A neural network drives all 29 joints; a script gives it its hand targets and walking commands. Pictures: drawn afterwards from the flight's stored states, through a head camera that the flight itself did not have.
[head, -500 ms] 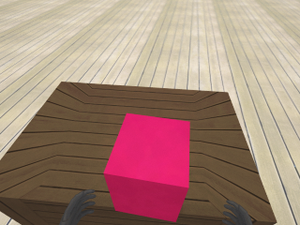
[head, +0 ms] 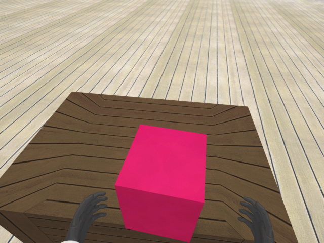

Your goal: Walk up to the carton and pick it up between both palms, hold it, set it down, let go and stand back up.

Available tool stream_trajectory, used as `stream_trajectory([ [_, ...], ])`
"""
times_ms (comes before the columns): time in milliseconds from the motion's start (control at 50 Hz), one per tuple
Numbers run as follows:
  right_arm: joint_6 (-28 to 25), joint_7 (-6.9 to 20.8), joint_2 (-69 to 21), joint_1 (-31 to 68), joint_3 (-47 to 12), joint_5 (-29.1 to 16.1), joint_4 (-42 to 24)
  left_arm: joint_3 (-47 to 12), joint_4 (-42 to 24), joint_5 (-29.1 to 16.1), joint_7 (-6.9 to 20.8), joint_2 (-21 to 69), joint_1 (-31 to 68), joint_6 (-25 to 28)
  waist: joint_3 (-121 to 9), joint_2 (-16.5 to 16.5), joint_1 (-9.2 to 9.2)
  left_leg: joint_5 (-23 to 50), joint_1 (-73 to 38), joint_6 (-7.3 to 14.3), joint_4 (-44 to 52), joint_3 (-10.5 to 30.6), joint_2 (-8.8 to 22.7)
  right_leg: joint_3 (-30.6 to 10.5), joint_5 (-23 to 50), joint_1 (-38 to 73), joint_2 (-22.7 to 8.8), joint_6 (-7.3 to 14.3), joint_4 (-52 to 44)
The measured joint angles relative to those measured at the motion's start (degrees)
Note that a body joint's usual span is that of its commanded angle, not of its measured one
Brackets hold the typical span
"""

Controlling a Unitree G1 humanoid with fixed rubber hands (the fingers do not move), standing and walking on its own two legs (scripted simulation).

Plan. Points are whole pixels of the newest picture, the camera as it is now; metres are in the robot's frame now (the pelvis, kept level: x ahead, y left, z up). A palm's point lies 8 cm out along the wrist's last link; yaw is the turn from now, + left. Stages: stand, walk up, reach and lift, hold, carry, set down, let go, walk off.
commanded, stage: reach and lift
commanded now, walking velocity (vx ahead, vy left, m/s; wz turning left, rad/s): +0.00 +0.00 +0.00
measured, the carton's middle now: (164, 182) +0.34 +0.02 -0.05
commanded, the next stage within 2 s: none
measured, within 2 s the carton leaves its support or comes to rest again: neither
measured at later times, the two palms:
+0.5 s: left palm (80, 193) +0.24 +0.21 +0.05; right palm (270, 208) +0.22 -0.22 +0.05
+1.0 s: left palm (87, 151) +0.32 +0.21 +0.11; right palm (273, 175) +0.28 -0.23 +0.10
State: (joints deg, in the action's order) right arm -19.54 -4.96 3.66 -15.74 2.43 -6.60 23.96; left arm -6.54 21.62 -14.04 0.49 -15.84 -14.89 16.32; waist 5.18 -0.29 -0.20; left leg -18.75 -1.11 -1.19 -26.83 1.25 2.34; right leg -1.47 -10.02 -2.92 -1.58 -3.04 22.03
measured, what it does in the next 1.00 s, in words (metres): stands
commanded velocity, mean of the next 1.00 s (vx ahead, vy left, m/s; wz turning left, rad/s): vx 0.00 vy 0.00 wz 0.00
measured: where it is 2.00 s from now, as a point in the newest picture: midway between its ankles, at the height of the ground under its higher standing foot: outside the picture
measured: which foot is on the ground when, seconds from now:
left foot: down 0.00-1.00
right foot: down 0.00-1.00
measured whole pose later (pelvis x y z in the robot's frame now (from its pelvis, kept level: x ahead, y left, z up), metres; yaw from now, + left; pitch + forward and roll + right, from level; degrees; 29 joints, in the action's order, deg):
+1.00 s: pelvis +0.01 +0.00 +0.01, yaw -1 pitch -4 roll -1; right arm 14.4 -9.3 12.2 0.3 3.8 -14.9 -3.0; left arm 7.4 -3.1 -11.7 3.1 -15.3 7.7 -26.4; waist 4.7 -0.3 0.9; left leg -15.1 -0.2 -1.3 -19.3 -0.2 2.3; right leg -3.2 -6.8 -4.8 -1.5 -3.2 15.8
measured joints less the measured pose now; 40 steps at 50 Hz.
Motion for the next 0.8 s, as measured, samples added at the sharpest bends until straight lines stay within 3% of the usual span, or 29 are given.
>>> stream_trajectory([
  [100, 3.9, -0.9, 1.7, -1.3, -1.0, -1.3, -4.0, 1.2, -3.7, 0.7, 0.3, 0.3, 0.8, -4.7, -0.6, 0.7, -0.93, 0.6, -1.3, -0.1, 2.0, 0.0, 0.1, -0.1, 0.5, 1.3, 0.1, 0.0, -1.9],
  [300, 12.0, -2.9, 3.1, -2.1, -1.4, -2.4, -16.8, 3.6, -15.2, 0.9, 1.4, 0.9, 0.3, -14.4, 0.3, 1.3, -0.08, 1.9, -3.6, -0.2, 5.9, 0.0, 0.1, -0.2, 1.4, 3.3, 0.1, -0.1, -5.1],
  [440, 18.0, -2.6, 3.4, -3.1, 0.0, -2.1, -23.4, 5.7, -20.3, 0.9, 0.9, 0.9, 1.1, -19.9, 0.4, 0.8, -0.79, 2.4, -3.1, -0.3, 7.4, -0.6, 0.1, -0.8, 1.2, 1.9, 0.1, 0.0, -5.0],
  [800, 27.0, -3.9, 7.6, 7.2, 0.5, -7.4, -28.9, 11.0, -28.7, 2.3, 2.7, 1.6, 12.4, -35.1, 0.2, 1.2, 0.38, 3.0, -1.5, -0.1, 8.3, -0.9, 0.2, -1.0, 2.7, 1.0, 0.2, -0.2, -7.6],
])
